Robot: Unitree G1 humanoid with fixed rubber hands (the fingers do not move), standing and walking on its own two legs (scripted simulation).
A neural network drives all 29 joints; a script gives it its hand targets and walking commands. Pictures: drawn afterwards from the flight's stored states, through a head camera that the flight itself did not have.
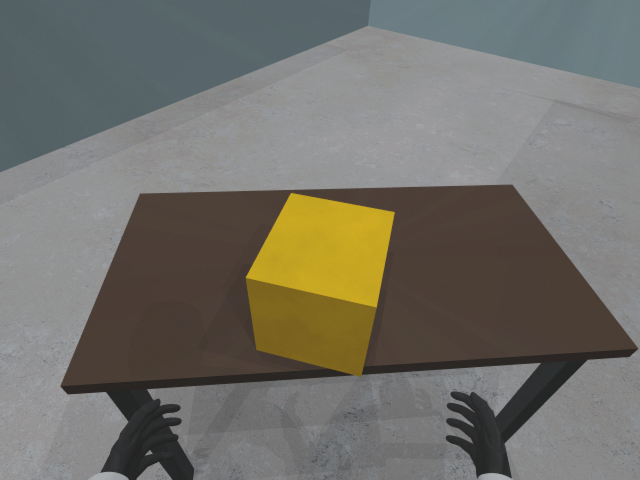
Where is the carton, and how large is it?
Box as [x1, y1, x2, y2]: [246, 193, 394, 376]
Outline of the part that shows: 291,193 246,276 256,349 360,376 376,308 394,212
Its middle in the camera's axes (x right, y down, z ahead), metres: +0.01 +0.06 +0.65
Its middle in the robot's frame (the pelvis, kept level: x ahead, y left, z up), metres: +0.43 +0.00 -0.02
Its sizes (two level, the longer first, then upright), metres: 0.204 0.181 0.185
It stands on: a table, 0.66 m high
